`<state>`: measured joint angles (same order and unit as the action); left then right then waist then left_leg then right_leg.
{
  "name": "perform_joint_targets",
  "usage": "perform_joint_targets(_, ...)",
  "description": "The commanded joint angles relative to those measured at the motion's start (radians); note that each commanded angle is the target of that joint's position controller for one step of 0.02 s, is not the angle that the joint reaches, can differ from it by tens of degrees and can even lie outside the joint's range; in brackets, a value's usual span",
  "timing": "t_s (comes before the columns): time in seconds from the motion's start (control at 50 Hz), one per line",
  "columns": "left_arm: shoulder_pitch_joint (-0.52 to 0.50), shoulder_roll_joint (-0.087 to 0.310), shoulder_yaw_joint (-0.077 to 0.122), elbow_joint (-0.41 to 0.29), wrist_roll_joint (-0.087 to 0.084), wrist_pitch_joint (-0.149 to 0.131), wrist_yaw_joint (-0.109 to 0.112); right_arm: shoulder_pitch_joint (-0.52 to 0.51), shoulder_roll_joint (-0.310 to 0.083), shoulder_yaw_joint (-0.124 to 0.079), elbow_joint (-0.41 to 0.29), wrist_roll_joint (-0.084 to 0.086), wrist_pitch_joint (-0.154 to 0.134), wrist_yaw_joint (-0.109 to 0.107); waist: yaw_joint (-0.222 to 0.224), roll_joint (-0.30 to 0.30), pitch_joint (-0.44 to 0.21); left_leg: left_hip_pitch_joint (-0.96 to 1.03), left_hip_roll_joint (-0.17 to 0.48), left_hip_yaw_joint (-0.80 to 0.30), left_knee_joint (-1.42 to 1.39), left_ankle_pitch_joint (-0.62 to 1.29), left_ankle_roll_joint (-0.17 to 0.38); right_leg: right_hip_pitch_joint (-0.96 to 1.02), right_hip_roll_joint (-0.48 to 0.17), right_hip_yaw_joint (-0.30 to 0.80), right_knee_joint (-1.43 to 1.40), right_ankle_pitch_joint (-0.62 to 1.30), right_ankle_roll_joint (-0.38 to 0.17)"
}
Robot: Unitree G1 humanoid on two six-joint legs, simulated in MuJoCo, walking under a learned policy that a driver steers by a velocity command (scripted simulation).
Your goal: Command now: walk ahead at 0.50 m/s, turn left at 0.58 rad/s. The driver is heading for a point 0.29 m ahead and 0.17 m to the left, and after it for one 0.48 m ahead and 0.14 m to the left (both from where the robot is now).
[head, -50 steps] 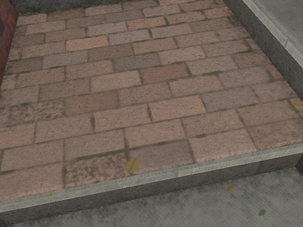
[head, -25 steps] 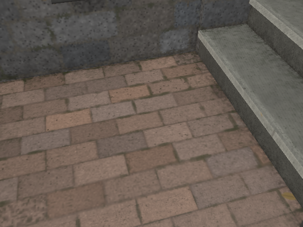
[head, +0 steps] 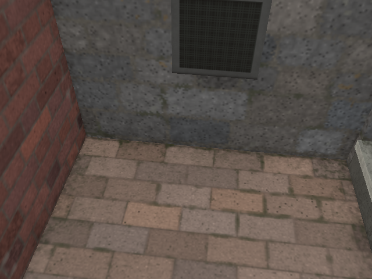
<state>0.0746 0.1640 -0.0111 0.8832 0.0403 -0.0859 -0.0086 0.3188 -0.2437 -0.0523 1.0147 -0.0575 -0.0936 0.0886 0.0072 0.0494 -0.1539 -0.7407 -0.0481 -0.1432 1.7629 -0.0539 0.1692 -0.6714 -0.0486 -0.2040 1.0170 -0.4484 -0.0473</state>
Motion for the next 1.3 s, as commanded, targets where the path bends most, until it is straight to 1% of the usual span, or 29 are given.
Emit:
perform_joint_targets(0.02,0.045,-0.151,-0.033,0.058,-0.022,-0.033,0.001,-0.052,0.112,0.032,-0.089,-0.003,0.017,-0.001,-0.090,-0.013,0.042,-0.243,0.124,-0.055,-0.010,0.011,0.039,0.246,-0.234,0.412,-0.605,0.248,-0.152)
perform_joint_targets(0.08,-0.022,-0.057,0.003,0.043,0.000,-0.061,0.007,-0.203,0.077,0.027,-0.143,0.005,0.008,0.029,-0.085,-0.096,0.102,-0.192,0.169,0.058,-0.283,-0.077,-0.005,0.260,-0.182,0.140,-0.784,0.332,-0.118)
perform_joint_targets(0.14,0.042,0.038,0.028,0.046,0.061,-0.068,0.015,-0.333,0.053,0.036,-0.200,0.017,-0.006,0.028,-0.041,-0.055,0.051,-0.113,0.209,0.097,-0.595,0.058,-0.054,0.372,-0.155,-0.012,-0.833,0.570,-0.099)
perform_joint_targets(0.18,0.127,0.130,0.054,0.058,0.059,-0.067,-0.003,-0.388,0.023,0.027,-0.214,0.040,0.007,0.028,0.003,-0.084,0.097,0.023,0.169,0.191,-0.759,0.063,-0.064,0.413,-0.158,-0.071,-0.891,0.697,-0.090)
perform_joint_targets(0.22,0.221,0.134,0.052,0.088,0.048,-0.075,-0.015,-0.392,0.024,0.023,-0.220,0.043,0.029,0.027,0.000,-0.104,0.126,-0.012,0.159,0.167,-0.863,0.102,-0.069,0.605,-0.214,-0.062,-0.880,0.826,-0.107)
perform_joint_targets(0.32,0.374,0.120,0.055,0.130,0.010,-0.065,-0.027,-0.471,0.020,-0.003,-0.242,-0.010,0.041,0.007,0.022,-0.141,0.193,-0.025,0.096,0.221,-1.062,-0.051,-0.079,0.918,-0.278,-0.060,-0.786,0.896,-0.126)
perform_joint_targets(0.38,0.338,0.183,0.085,0.095,-0.014,-0.038,-0.008,-0.466,-0.019,-0.026,-0.251,0.020,0.007,-0.028,-0.025,-0.118,0.153,0.197,-0.013,0.295,-1.240,-0.068,-0.034,0.929,-0.261,-0.101,-0.637,1.092,-0.112)
perform_joint_targets(0.4,0.365,0.171,0.083,0.087,0.010,-0.038,0.004,-0.391,-0.071,-0.048,-0.230,0.027,-0.008,-0.047,-0.026,-0.121,0.082,0.428,-0.042,0.262,-1.180,0.018,0.009,0.804,-0.231,-0.114,-0.525,1.146,-0.065)
perform_joint_targets(0.42,0.415,0.107,0.069,0.041,0.033,-0.047,0.014,-0.204,-0.125,-0.067,-0.189,0.021,-0.005,-0.073,-0.031,-0.020,-0.116,0.822,0.025,0.145,-1.023,0.326,0.117,0.554,-0.185,-0.125,-0.281,0.902,0.027)
perform_joint_targets(0.44,0.487,0.070,0.042,0.005,0.032,-0.060,0.021,0.057,-0.127,-0.060,-0.141,0.009,0.002,-0.090,-0.103,0.140,-0.319,1.274,0.216,-0.240,-1.164,0.351,0.289,0.224,-0.049,-0.031,-0.023,0.221,0.141)
perform_joint_targets(0.46,0.366,0.086,0.062,-0.009,-0.012,-0.045,-0.007,0.199,-0.110,-0.065,-0.069,-0.023,0.007,-0.084,-0.188,0.068,-0.273,1.383,0.355,-0.485,-1.347,0.458,0.327,0.004,0.065,0.146,0.206,-0.161,0.166)
perform_joint_targets(0.48,0.146,0.106,0.078,-0.084,-0.041,-0.042,-0.022,0.183,-0.133,-0.088,-0.039,-0.032,-0.015,-0.089,-0.212,-0.017,-0.078,1.251,0.343,-0.386,-1.374,0.519,0.219,-0.141,0.020,0.275,0.326,-0.130,0.146)
perform_joint_targets(0.5,0.074,0.144,0.097,-0.123,-0.018,-0.057,-0.012,0.086,-0.133,-0.094,-0.043,-0.009,-0.039,-0.091,-0.163,-0.021,-0.009,1.075,0.316,-0.255,-1.341,0.612,0.181,-0.155,-0.024,0.307,0.350,-0.071,0.143)
perform_joint_targets(0.52,0.093,0.150,0.104,-0.129,0.008,-0.064,0.001,0.008,-0.105,-0.088,-0.046,0.011,-0.046,-0.092,-0.106,-0.021,0.029,0.884,0.307,-0.171,-1.342,0.689,0.175,-0.075,-0.056,0.308,0.351,-0.031,0.136)
perform_joint_targets(0.56,0.153,0.033,0.077,-0.119,0.008,-0.054,0.017,-0.102,-0.030,-0.064,-0.079,0.028,-0.027,-0.082,-0.006,-0.041,0.016,0.593,0.283,-0.066,-1.396,0.782,0.165,0.072,-0.086,0.261,0.365,0.040,0.136)
perform_joint_targets(0.58,0.154,0.038,0.081,-0.116,0.002,-0.042,0.012,-0.123,0.015,-0.052,-0.092,0.025,-0.023,-0.073,0.011,-0.057,0.022,0.524,0.268,-0.025,-1.413,0.762,0.163,0.072,-0.089,0.243,0.344,0.060,0.143)
perform_joint_targets(0.6,0.155,0.046,0.082,-0.118,-0.007,-0.034,0.010,-0.141,0.007,-0.055,-0.115,0.025,-0.027,-0.068,0.024,-0.060,0.021,0.467,0.246,0.016,-1.423,0.735,0.159,0.078,-0.083,0.223,0.284,0.102,0.156)
perform_joint_targets(0.62,0.052,0.122,0.098,-0.182,-0.070,-0.009,0.055,-0.124,-0.086,-0.040,-0.127,0.037,-0.002,-0.103,0.019,-0.124,0.142,0.395,0.326,-0.153,-1.509,0.614,0.160,0.049,-0.049,0.234,0.269,0.102,0.141)
perform_joint_targets(0.64,0.052,0.112,0.094,-0.197,-0.062,0.010,0.068,-0.121,-0.120,-0.042,-0.132,0.028,0.011,-0.121,0.048,-0.115,0.154,0.383,0.344,-0.137,-1.519,0.574,0.151,0.016,-0.065,0.270,0.194,0.132,0.133)
perform_joint_targets(0.7,-0.023,0.071,0.073,-0.217,-0.017,0.029,0.055,-0.093,-0.104,-0.032,-0.144,0.046,0.039,-0.151,0.029,-0.030,0.117,0.364,0.175,0.063,-1.491,0.492,0.027,0.178,0.020,0.213,-0.207,0.402,0.094)
perform_joint_targets(0.76,-0.075,0.114,0.087,-0.216,-0.034,0.058,0.043,-0.045,-0.098,-0.027,-0.151,0.055,0.032,-0.150,0.021,0.074,0.072,0.448,0.186,0.037,-1.444,0.377,0.002,0.293,0.068,0.246,-0.387,0.528,0.098)
perform_joint_targets(0.84,-0.010,0.156,0.097,-0.178,0.003,0.073,0.035,-0.088,-0.085,-0.019,-0.180,0.055,0.025,-0.141,0.052,0.057,0.035,0.541,0.136,0.016,-1.235,0.376,-0.075,0.440,0.089,0.233,-0.626,0.579,0.020)
perform_joint_targets(0.88,0.096,0.183,0.081,-0.153,0.043,0.079,0.053,-0.030,-0.010,0.007,-0.188,0.012,0.004,-0.132,0.035,-0.134,-0.059,0.270,0.030,0.043,-0.933,-0.198,-0.163,0.799,-0.148,0.441,-0.519,1.373,-0.144)
perform_joint_targets(0.9,0.100,0.147,0.060,-0.136,0.046,0.082,0.050,0.126,0.000,0.023,-0.162,0.024,0.020,-0.119,-0.033,-0.345,-0.197,0.228,0.060,0.037,-0.753,-0.610,-0.218,0.844,-0.327,0.678,-0.607,1.242,-0.312)
perform_joint_targets(0.92,0.048,0.109,0.050,-0.165,0.032,0.086,0.042,0.133,-0.089,0.000,-0.133,0.038,0.048,-0.117,-0.026,-0.253,-0.190,0.254,0.094,0.027,-0.627,-0.623,-0.263,0.734,-0.321,0.759,-0.665,0.907,-0.329)
perform_joint_targets(0.96,-0.062,0.088,0.036,-0.193,0.019,0.097,0.045,-0.048,-0.113,-0.006,-0.155,0.025,0.095,-0.135,-0.015,-0.101,-0.059,0.249,0.116,0.055,-0.616,-0.545,-0.292,0.498,-0.215,0.604,-0.708,0.495,-0.223)
perform_joint_targets(1.06,-0.061,0.136,0.048,-0.194,0.027,0.140,0.066,-0.109,-0.049,0.020,-0.157,0.020,0.100,-0.152,-0.010,-0.190,0.015,0.413,0.079,0.115,-1.041,-0.442,-0.267,0.345,-0.097,0.508,-0.784,0.061,-0.129)
perform_joint_targets(1.14,-0.007,0.145,0.056,-0.178,-0.004,0.150,0.064,-0.081,-0.077,0.022,-0.118,0.003,0.099,-0.132,-0.015,-0.182,0.059,0.571,0.070,0.147,-1.324,-0.267,-0.203,0.300,-0.071,0.505,-0.818,-0.176,-0.041)
perform_joint_targets(1.3,0.030,0.128,0.059,-0.128,0.007,0.151,0.056,-0.176,-0.081,0.041,-0.126,0.008,0.044,-0.110,0.048,0.004,0.157,0.326,0.128,0.035,-1.451,-0.412,-0.163,0.501,0.012,0.346,-0.669,0.183,0.002)
